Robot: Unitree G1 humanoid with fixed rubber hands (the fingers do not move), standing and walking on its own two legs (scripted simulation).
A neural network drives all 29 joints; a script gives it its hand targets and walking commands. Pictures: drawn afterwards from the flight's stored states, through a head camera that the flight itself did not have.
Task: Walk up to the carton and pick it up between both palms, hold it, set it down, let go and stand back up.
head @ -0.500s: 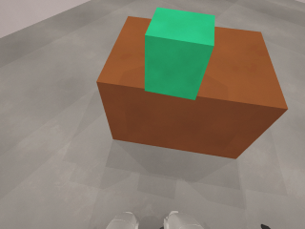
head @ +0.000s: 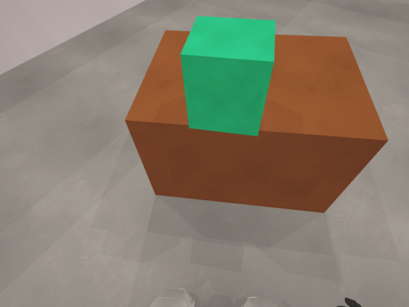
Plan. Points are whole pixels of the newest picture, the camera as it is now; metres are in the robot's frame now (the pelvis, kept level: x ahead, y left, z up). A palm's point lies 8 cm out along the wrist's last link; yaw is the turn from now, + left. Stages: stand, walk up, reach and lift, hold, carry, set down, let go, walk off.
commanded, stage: walk up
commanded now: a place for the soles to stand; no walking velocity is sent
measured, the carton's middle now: (228, 78) +0.76 +0.00 -0.02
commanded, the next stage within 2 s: none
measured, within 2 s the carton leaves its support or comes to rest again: neither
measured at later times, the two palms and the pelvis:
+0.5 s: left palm out of the picture -0.01 +0.32 -0.10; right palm out of the picture +0.07 -0.29 -0.12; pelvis -0.02 +0.00 +0.00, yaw +0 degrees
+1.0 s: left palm out of the picture +0.02 +0.30 -0.09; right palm out of the picture +0.08 -0.30 -0.11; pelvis -0.01 -0.02 +0.01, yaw -1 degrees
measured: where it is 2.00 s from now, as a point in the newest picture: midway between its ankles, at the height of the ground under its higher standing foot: (225, 300)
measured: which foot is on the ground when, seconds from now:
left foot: down 0.00-1.00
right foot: down 0.00-1.00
